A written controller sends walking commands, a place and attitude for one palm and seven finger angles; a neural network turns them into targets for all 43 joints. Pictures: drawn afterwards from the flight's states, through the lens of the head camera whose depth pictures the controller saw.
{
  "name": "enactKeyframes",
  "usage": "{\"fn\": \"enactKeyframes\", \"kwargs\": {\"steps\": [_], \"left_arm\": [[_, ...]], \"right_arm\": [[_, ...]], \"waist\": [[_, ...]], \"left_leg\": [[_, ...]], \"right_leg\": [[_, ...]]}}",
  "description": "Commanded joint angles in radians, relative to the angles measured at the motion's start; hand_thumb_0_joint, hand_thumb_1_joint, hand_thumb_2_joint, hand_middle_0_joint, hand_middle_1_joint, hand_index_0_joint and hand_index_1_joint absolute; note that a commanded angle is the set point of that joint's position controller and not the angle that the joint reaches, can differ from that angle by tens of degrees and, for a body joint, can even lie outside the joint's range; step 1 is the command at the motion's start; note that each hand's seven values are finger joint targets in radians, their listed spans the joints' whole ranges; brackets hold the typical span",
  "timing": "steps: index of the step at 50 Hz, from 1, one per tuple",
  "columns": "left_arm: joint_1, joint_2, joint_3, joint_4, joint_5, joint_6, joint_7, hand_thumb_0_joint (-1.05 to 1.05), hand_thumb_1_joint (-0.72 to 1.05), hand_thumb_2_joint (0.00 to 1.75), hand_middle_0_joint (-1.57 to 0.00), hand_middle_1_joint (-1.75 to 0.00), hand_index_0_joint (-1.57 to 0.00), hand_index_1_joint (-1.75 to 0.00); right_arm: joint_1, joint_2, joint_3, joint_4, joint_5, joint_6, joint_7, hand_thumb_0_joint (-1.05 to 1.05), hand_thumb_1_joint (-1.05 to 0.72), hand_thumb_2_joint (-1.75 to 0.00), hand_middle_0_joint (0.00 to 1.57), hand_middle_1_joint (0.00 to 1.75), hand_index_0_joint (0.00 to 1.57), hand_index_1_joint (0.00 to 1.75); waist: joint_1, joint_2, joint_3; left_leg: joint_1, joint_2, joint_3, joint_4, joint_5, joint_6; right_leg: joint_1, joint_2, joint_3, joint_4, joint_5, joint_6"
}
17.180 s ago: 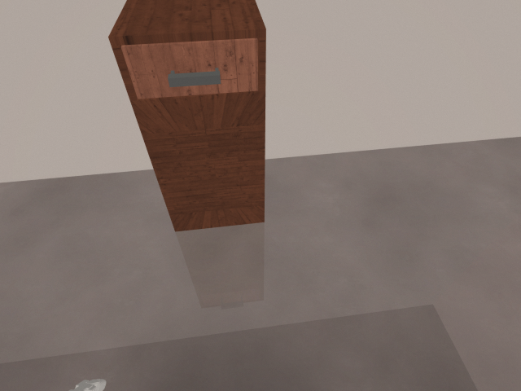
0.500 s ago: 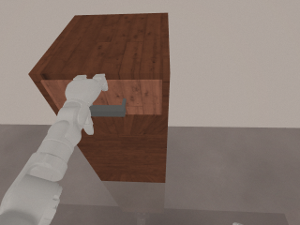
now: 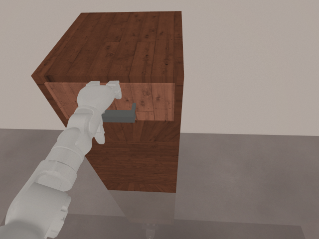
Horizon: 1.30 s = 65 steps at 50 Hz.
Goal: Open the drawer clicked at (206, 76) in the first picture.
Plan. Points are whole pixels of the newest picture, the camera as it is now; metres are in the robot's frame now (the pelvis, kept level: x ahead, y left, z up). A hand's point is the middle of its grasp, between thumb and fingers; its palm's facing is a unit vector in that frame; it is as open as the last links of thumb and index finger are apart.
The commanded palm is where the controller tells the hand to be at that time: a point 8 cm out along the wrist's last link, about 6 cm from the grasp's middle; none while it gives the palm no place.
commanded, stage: lower the fingers behind the handle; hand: left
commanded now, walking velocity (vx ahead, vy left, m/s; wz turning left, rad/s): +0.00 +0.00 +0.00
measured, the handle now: (112, 110) +0.48 +0.17 +0.04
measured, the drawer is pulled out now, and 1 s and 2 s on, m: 0.00 0.00 0.00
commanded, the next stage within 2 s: close the thumb around the handle in 1.38 s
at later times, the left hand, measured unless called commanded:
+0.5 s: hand (106, 120) +0.43 +0.17 +0.05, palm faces -0.06 -0.06 -1.00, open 13.8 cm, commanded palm +0.41 +0.19 +0.11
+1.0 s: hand (106, 127) +0.43 +0.18 +0.02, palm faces -0.03 -0.04 -1.00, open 13.8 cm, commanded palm +0.41 +0.18 +0.08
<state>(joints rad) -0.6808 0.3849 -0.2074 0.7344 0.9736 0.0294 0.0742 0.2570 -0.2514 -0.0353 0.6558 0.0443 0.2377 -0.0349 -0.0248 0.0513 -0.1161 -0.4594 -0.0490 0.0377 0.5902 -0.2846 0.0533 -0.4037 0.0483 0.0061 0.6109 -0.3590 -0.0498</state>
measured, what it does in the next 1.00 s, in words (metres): stands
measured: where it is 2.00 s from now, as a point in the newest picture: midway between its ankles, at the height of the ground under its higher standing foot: outside the picture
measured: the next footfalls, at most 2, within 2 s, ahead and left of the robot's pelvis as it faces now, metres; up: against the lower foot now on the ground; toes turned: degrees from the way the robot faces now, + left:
none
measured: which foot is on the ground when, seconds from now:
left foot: down 0.00-1.00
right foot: down 0.00-1.00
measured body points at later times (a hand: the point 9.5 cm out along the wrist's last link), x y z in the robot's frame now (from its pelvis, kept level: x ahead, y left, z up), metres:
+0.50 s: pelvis +0.00 +0.00 -0.01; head +0.04 -0.02 +0.44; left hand +0.43 +0.17 +0.10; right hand +0.07 -0.27 -0.14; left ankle +0.00 +0.09 -0.73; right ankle -0.04 -0.09 -0.73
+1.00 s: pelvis -0.01 +0.00 -0.02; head +0.04 -0.01 +0.43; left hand +0.43 +0.18 +0.07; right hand +0.07 -0.26 -0.15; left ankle +0.00 +0.09 -0.73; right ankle -0.04 -0.09 -0.73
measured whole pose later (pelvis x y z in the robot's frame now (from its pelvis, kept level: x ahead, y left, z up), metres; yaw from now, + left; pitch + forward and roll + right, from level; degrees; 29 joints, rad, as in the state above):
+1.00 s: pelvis -0.01 +0.00 -0.02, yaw +0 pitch +14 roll +0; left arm -0.65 0.36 -0.15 0.89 1.06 -0.02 0.30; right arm 0.26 -0.23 -0.05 0.67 0.02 0.21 -0.03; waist -0.06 0.04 -0.15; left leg -0.64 -0.03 0.04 0.73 -0.33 0.05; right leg -0.57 0.06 0.00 0.73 -0.39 -0.05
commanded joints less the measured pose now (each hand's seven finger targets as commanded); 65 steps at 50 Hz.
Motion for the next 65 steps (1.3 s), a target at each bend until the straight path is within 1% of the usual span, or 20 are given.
{"fn": "enactKeyframes", "kwargs": {"steps": [1,5,9,12,17,23,24,26,31,34,36,38,44,45,52,53,57,60,63,65], "left_arm": [[-0.439,0.211,0.119,-0.249,0.010,-0.073,0.067,0.00,-0.50,0.30,-0.30,-1.20,-0.30,-1.20],[-0.442,0.230,0.154,-0.247,0.031,-0.079,0.151,0.00,-0.50,0.30,-0.30,-1.20,-0.30,-1.20],[-0.426,0.235,0.156,-0.161,0.045,-0.013,0.196,0.00,-0.50,0.30,-0.30,-1.20,-0.30,-1.20],[-0.447,0.180,0.103,-0.157,0.047,0.009,0.181,0.00,-0.50,0.30,-0.30,-1.20,-0.30,-1.20],[-0.405,0.172,0.088,-0.093,0.023,-0.014,0.121,0.00,-0.50,0.30,-0.30,-1.20,-0.30,-1.20],[-0.366,0.271,0.189,-0.166,0.045,-0.108,0.157,0.00,-0.50,0.30,-0.30,-1.20,-0.30,-1.20],[-0.366,0.227,0.157,-0.171,0.045,-0.111,0.170,0.00,-0.50,0.30,-0.30,-1.20,-0.30,-1.20],[-0.317,0.258,0.201,-0.145,0.050,-0.103,0.201,0.00,-0.50,0.30,-0.30,-1.20,-0.30,-1.20],[-0.356,0.203,0.151,-0.121,0.062,-0.045,0.237,0.00,-0.50,0.30,-0.30,-1.20,-0.30,-1.20],[-0.359,0.209,0.149,-0.133,0.061,-0.046,0.234,0.00,-0.50,0.30,-0.30,-1.20,-0.30,-1.20],[-0.385,0.158,0.109,-0.140,0.052,-0.057,0.226,0.00,-0.50,0.30,-0.30,-1.20,-0.30,-1.20],[-0.366,0.189,0.135,-0.130,0.060,-0.070,0.228,0.00,-0.50,0.30,-0.30,-1.20,-0.30,-1.20],[-0.401,0.146,0.105,-0.071,0.073,-0.065,0.259,0.00,-0.50,0.30,-0.30,-1.20,-0.30,-1.20],[-0.384,0.180,0.141,-0.046,0.077,-0.058,0.268,0.00,-0.50,0.30,-0.30,-1.20,-0.30,-1.20],[-0.437,0.164,0.129,-0.034,0.093,-0.036,0.297,0.00,-0.50,0.30,-0.30,-1.20,-0.30,-1.20],[-0.442,0.134,0.106,-0.018,0.090,-0.027,0.296,0.00,-0.50,0.30,-0.30,-1.20,-0.30,-1.20],[-0.456,0.167,0.126,0.001,0.088,-0.013,0.290,0.00,-0.50,0.30,-0.30,-1.20,-0.30,-1.20],[-0.451,0.119,0.089,0.013,0.082,-0.001,0.284,0.00,-0.50,0.30,-0.30,-1.20,-0.30,-1.20],[-0.443,0.183,0.134,0.033,0.086,-0.001,0.278,0.00,-0.50,0.30,-0.30,-1.20,-0.30,-1.20],[-0.457,0.122,0.082,0.035,0.081,0.002,0.271,0.00,-0.50,0.30,-0.30,-1.20,-0.30,-1.20]], "right_arm": [[-0.013,-0.127,-0.047,-0.117,-0.008,-0.037,-0.010,0.00,-0.90,-0.90,0.20,0.30,0.20,0.30],[-0.010,-0.118,-0.052,-0.102,-0.012,-0.046,-0.004,0.00,-0.90,-0.90,0.20,0.30,0.20,0.30],[-0.011,-0.124,-0.048,-0.088,-0.008,-0.050,-0.002,0.00,-0.90,-0.90,0.20,0.30,0.20,0.30],[-0.004,-0.127,-0.056,-0.090,-0.006,-0.049,-0.002,0.00,-0.90,-0.90,0.20,0.30,0.20,0.30],[0.009,-0.134,-0.049,-0.089,-0.003,-0.045,-0.017,0.00,-0.90,-0.90,0.20,0.30,0.20,0.30],[0.025,-0.126,-0.057,-0.096,-0.017,-0.049,-0.019,0.00,-0.90,-0.90,0.20,0.30,0.20,0.30],[0.023,-0.121,-0.058,-0.097,-0.018,-0.049,-0.014,0.00,-0.90,-0.90,0.20,0.30,0.20,0.30],[0.026,-0.125,-0.062,-0.090,-0.021,-0.048,-0.005,0.00,-0.90,-0.90,0.20,0.30,0.20,0.30],[0.025,-0.131,-0.068,-0.082,-0.016,-0.046,0.004,0.00,-0.90,-0.90,0.20,0.30,0.20,0.30],[0.026,-0.130,-0.070,-0.082,-0.014,-0.047,-0.002,0.00,-0.90,-0.90,0.20,0.30,0.20,0.30],[0.027,-0.127,-0.072,-0.081,-0.017,-0.050,-0.005,0.00,-0.90,-0.90,0.20,0.30,0.20,0.30],[0.032,-0.130,-0.072,-0.074,-0.020,-0.050,-0.008,0.00,-0.90,-0.90,0.20,0.30,0.20,0.30],[0.040,-0.124,-0.067,-0.070,-0.019,-0.053,-0.002,0.00,-0.90,-0.90,0.20,0.30,0.20,0.30],[0.045,-0.127,-0.068,-0.070,-0.021,-0.053,-0.004,0.00,-0.90,-0.90,0.20,0.30,0.20,0.30],[0.067,-0.127,-0.070,-0.074,-0.026,-0.054,-0.002,0.00,-0.90,-0.90,0.20,0.30,0.20,0.30],[0.072,-0.127,-0.072,-0.070,-0.026,-0.054,-0.002,0.00,-0.90,-0.90,0.20,0.30,0.20,0.30],[0.080,-0.132,-0.069,-0.069,-0.023,-0.050,-0.006,0.00,-0.90,-0.90,0.20,0.30,0.20,0.30],[0.084,-0.131,-0.070,-0.067,-0.022,-0.050,-0.008,0.00,-0.90,-0.90,0.20,0.30,0.20,0.30],[0.089,-0.136,-0.067,-0.065,-0.021,-0.049,-0.014,0.00,-0.90,-0.90,0.20,0.30,0.20,0.30],[0.088,-0.131,-0.064,-0.067,-0.018,-0.051,-0.015,0.00,-0.90,-0.90,0.20,0.30,0.20,0.30]], "waist": [[-0.007,-0.077,-0.314],[-0.003,-0.034,-0.333],[-0.011,-0.063,-0.339],[-0.025,-0.045,-0.373],[-0.047,-0.128,-0.296],[-0.005,-0.035,-0.372],[-0.012,-0.031,-0.369],[0.001,-0.040,-0.378],[-0.029,-0.063,-0.356],[-0.030,-0.048,-0.378],[-0.049,-0.055,-0.360],[-0.041,-0.045,-0.363],[-0.055,-0.047,-0.328],[-0.048,-0.064,-0.327],[-0.051,-0.020,-0.419],[-0.064,-0.023,-0.399],[-0.063,-0.052,-0.389],[-0.072,-0.047,-0.359],[-0.064,-0.060,-0.365],[-0.078,-0.054,-0.322]], "left_leg": [[0.226,0.020,-0.032,0.000,0.349,0.004],[0.225,0.023,-0.028,0.014,0.367,-0.001],[0.180,0.021,-0.018,0.015,0.329,0.000],[0.206,0.021,-0.020,0.020,0.342,0.001],[0.144,0.012,-0.019,0.020,0.292,0.013],[0.154,0.010,-0.018,0.045,0.352,0.007],[0.151,0.010,-0.018,0.051,0.360,0.004],[0.141,0.013,-0.017,0.062,0.383,0.000],[0.131,0.017,-0.016,0.067,0.350,0.002],[0.144,0.014,-0.017,0.070,0.337,0.006],[0.151,0.015,-0.022,0.075,0.338,0.008],[0.157,0.017,-0.027,0.080,0.343,0.007],[0.119,0.020,-0.032,0.093,0.284,0.003],[0.104,0.021,-0.030,0.097,0.277,0.004],[0.127,0.026,-0.038,0.120,0.308,-0.003],[0.130,0.027,-0.038,0.123,0.307,-0.002],[0.105,0.027,-0.038,0.116,0.290,0.001],[0.109,0.029,-0.035,0.109,0.275,0.002],[0.089,0.026,-0.032,0.105,0.256,0.006],[0.082,0.028,-0.033,0.096,0.228,0.004]], "right_leg": [[0.038,-0.015,0.026,-0.062,0.364,0.002],[0.007,-0.006,0.022,-0.042,0.366,0.000],[0.021,-0.006,0.025,-0.044,0.363,0.006],[0.019,-0.005,0.027,-0.044,0.376,0.006],[0.033,-0.014,0.039,-0.065,0.402,0.017],[0.040,-0.010,0.045,-0.022,0.439,0.005],[0.025,-0.009,0.040,-0.017,0.443,0.006],[0.025,-0.003,0.038,-0.006,0.448,0.003],[-0.011,0.001,0.032,-0.008,0.414,0.005],[-0.010,0.001,0.037,-0.012,0.412,0.008],[-0.026,0.000,0.034,-0.014,0.409,0.007],[-0.042,0.003,0.033,-0.005,0.401,0.006],[-0.118,0.007,0.019,0.006,0.317,0.004],[-0.111,0.007,0.021,0.009,0.314,0.004],[-0.132,0.014,0.013,0.043,0.314,0.002],[-0.146,0.016,0.008,0.040,0.310,0.002],[-0.131,0.016,0.012,0.033,0.309,0.004],[-0.144,0.016,0.010,0.021,0.290,0.004],[-0.120,0.013,0.018,0.018,0.289,0.004],[-0.148,0.013,0.010,0.008,0.254,0.004]]}}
